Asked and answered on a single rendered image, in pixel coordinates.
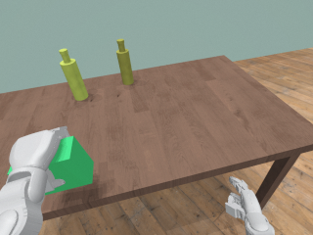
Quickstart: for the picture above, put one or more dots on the table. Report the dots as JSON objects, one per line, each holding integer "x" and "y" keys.
{"x": 175, "y": 124}

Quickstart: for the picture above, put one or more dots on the sponge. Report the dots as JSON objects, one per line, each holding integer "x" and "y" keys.
{"x": 71, "y": 164}

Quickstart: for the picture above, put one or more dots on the right robot hand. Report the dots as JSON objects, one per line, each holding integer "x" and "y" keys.
{"x": 238, "y": 206}

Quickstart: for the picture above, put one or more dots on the left robot hand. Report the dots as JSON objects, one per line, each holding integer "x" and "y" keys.
{"x": 37, "y": 150}

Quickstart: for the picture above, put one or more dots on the robot right forearm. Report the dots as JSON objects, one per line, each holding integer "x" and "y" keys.
{"x": 257, "y": 224}

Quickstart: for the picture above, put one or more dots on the robot left forearm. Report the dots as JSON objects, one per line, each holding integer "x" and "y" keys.
{"x": 21, "y": 199}

